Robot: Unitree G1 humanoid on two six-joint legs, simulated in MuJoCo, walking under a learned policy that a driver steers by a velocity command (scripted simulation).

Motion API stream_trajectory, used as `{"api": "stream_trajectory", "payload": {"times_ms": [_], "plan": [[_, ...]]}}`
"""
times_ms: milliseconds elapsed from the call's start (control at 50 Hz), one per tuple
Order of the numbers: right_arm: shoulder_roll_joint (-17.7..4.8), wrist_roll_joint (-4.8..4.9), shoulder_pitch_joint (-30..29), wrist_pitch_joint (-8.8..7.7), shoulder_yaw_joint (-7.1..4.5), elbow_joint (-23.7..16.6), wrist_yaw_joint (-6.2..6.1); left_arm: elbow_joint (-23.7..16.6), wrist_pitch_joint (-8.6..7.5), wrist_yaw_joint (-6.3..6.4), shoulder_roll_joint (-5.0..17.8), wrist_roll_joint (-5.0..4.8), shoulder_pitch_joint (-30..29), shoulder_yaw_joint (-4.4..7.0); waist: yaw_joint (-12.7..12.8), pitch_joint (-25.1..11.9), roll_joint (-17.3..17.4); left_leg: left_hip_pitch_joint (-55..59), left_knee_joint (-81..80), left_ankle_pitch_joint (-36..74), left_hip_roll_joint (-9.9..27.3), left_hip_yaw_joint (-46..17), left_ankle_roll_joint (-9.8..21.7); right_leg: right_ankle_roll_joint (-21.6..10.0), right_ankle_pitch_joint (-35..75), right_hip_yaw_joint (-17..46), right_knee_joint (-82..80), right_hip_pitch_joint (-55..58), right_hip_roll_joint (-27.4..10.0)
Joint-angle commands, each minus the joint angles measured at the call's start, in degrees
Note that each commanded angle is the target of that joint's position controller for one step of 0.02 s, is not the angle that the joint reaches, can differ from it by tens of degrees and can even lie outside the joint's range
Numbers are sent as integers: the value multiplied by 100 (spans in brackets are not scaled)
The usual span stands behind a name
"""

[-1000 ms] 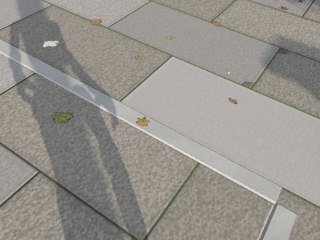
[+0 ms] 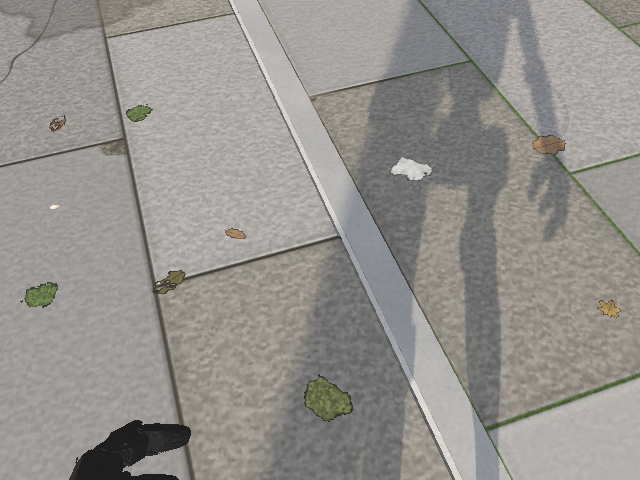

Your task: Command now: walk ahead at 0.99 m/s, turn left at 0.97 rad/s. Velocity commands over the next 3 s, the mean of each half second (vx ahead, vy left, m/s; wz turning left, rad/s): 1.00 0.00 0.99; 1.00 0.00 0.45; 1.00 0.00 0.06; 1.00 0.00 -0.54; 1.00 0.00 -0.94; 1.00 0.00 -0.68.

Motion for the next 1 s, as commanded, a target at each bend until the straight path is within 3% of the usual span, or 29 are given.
{"api": "stream_trajectory", "payload": {"times_ms": [20,80,120,140,160,180,200,220,240,260,280,320,380,440,520,560,580,620,640,660,680,700,720,760,800,820,880,940,1000], "plan": [[-885,30,-542,-235,-229,-613,22,-459,46,-77,472,-128,-457,66,183,428,-129,-1623,-1473,1070,1122,-1598,614,56,1356,-622,-1621,1056,279],[-1009,78,-294,-231,-299,-569,69,-562,7,-73,627,-233,-705,91,-108,108,231,-806,-1159,2206,1297,-1754,336,-101,2061,-631,-2566,1475,585],[-1080,66,-343,-211,-331,-596,19,-531,-33,-29,830,-231,-509,161,-6,-77,311,-296,-684,2792,1394,-1915,116,-176,1809,-513,-3092,1944,747],[-1206,36,-419,-208,-357,-618,4,-401,-51,24,1046,-236,-66,254,210,-380,321,-43,-104,3602,1393,-1951,-11,-227,1355,-501,-3127,2457,920],[-1401,-2,-583,-210,-391,-638,22,-196,-80,97,1320,-253,792,386,722,-916,233,-24,971,4136,1295,-1844,-144,-292,766,-562,-3078,3373,1020],[-1342,-27,-919,-254,-366,-712,52,87,-101,206,1580,-220,2057,520,1452,-1464,152,-724,2486,3816,1068,-1638,-274,-376,291,-454,-2904,4776,731],[-412,-64,-1074,-328,-111,-934,23,298,-128,323,1949,-41,3290,646,1743,-2165,-920,-1816,4608,516,696,-1213,-250,-430,-1962,1059,-3085,6050,-684],[45,283,-247,-305,80,-1329,42,179,-112,250,2357,91,2446,723,712,-2643,-2939,-3347,5801,-1364,370,-588,-406,-959,-3460,4756,-4829,6415,-1991],[-456,76,-629,-162,74,-1067,-28,-28,-57,199,1659,29,1574,664,704,-1640,-1514,-3847,6080,-609,963,-415,-364,-1082,-4244,4420,-4963,5508,-1669],[-652,-41,-998,-96,17,-1072,37,-29,-25,177,1215,-34,1290,554,704,-1071,-779,-3810,5760,-159,1227,-216,-411,-1046,-3315,3151,-4756,4842,-1392],[-644,-86,-1212,-38,13,-1072,118,129,-16,151,1010,-14,1325,508,676,-702,-252,-3640,5518,12,1434,-153,-468,-985,-2070,2220,-4713,4282,-1141],[-365,-171,-1530,101,86,-1285,303,561,-94,144,848,-83,1704,450,570,-276,-488,-3599,5290,57,1736,-148,-533,-842,-905,1007,-4826,3693,-833],[-155,-156,-1982,244,198,-1610,403,880,-265,20,694,-229,1903,418,431,-32,-493,-3932,5154,491,1894,-17,-550,-718,507,-102,-5079,3532,-750],[-205,-115,-2486,268,252,-1885,449,969,-371,8,804,-197,1735,426,259,269,-473,-3832,4344,1297,1884,231,-561,-633,1486,-1187,-5386,3234,-540],[-147,-132,-3305,244,349,-2038,576,1241,-359,73,1043,-173,2209,469,440,734,-166,-3321,2573,1576,1595,1178,-249,-438,3270,-2204,-5549,3647,-283],[-140,-152,-3229,196,362,-1927,554,1319,-295,150,1252,-169,2543,484,362,474,-354,-2469,2097,1359,1092,1534,-50,-409,6067,-2319,-5049,3992,-359],[-230,-165,-2903,179,331,-1797,501,1329,-228,199,1458,-171,2564,520,130,240,-559,-2041,1975,1065,881,1522,35,-430,7135,-2286,-4553,4216,-493],[-618,-165,-1066,121,133,-1179,347,1211,-58,241,1784,-140,2214,578,-785,-647,-791,-116,1708,473,600,1158,294,-661,7852,-2115,-2401,3996,-743],[-844,-190,64,99,-26,-750,225,1130,-11,214,1744,-150,1984,566,-1276,-1058,-636,1390,1029,540,671,782,438,-745,6790,-2153,-676,3179,-554],[-1284,-61,-128,166,-225,-671,74,1006,-32,126,1184,-125,2015,492,-733,-1223,794,2576,989,35,1617,-606,378,-598,392,-2053,1652,1508,478],[-1784,-202,-527,200,-271,-999,56,397,-111,60,950,-375,2576,362,-82,-2404,1443,3988,77,-90,3236,-3900,1559,-424,-1310,-996,3387,-425,914],[-1443,-195,-233,231,-276,-1000,-39,330,-220,81,1276,-342,1594,401,-534,-2068,131,3489,-625,-312,3012,-3840,1348,-477,-581,-460,3290,-875,719],[-1233,-139,-428,153,-238,-767,-90,347,-254,82,1115,-391,1582,351,-183,-976,-104,2375,-840,-89,2950,-3164,1147,-520,-361,-480,2702,-892,415],[-795,-150,-791,-75,-96,-652,-127,491,-129,52,892,-185,1576,275,361,-233,-630,599,-992,476,2457,-2222,793,-509,-368,-373,1711,-52,70],[-401,-54,-882,-232,59,-524,-123,637,90,-53,719,-67,1737,250,654,-30,-507,-273,-1341,372,1998,-1533,594,-425,-431,-367,1047,432,-95],[-463,-14,-730,-301,55,-452,-94,512,134,-103,615,-62,1595,218,660,114,-186,-500,-1527,541,2053,-1452,676,-363,-380,-445,659,353,-153],[-488,44,-490,-412,27,-316,12,104,103,-158,559,-116,351,150,368,656,-127,-768,-1996,1094,1678,-774,530,-327,915,-735,-899,100,-165],[-602,149,-224,-534,13,-209,50,-27,28,-274,484,-237,-166,105,157,592,-62,-715,-2392,2238,1684,-389,267,-575,2580,-1053,-2336,1086,177],[-822,96,5,-531,-6,4,18,-49,12,-229,667,-239,-343,168,109,451,6,584,-2137,4099,1908,-152,52,-853,2612,-1215,-2952,1213,553]]}}
Next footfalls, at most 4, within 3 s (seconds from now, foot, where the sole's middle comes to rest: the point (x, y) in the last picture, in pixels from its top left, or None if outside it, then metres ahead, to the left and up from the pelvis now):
0.18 right None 0.40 -0.19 -0.77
0.66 left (247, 389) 0.69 0.17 -0.77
1.08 right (189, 235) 1.15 0.33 -0.77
1.54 left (33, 197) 1.33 0.79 -0.77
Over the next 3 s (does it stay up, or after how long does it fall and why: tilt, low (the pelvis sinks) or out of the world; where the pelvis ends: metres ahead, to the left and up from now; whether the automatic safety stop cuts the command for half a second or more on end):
stays up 2.41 0.99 -0.01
